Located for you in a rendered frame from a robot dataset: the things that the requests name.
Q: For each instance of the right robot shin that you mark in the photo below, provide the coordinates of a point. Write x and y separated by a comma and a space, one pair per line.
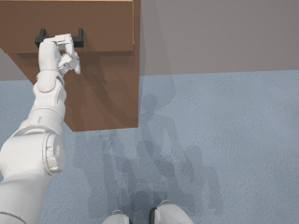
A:
162, 203

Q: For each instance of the robot left upper arm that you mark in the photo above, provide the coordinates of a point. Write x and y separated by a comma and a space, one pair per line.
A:
28, 164

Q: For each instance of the robot left hand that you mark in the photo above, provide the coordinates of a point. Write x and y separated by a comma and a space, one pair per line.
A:
50, 59

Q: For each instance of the left robot shin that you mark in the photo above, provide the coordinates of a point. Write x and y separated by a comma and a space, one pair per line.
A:
117, 212

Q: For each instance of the handle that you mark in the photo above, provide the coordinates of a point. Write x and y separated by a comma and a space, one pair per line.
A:
77, 40

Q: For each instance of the cabinet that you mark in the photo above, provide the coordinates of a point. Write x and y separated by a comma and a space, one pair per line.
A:
105, 94

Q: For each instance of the robot shin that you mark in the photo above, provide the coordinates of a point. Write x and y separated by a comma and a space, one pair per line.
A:
117, 212
162, 203

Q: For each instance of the left robot forearm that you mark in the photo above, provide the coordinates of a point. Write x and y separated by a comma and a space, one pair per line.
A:
47, 113

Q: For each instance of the drawer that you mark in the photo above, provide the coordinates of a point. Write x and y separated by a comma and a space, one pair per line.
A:
107, 24

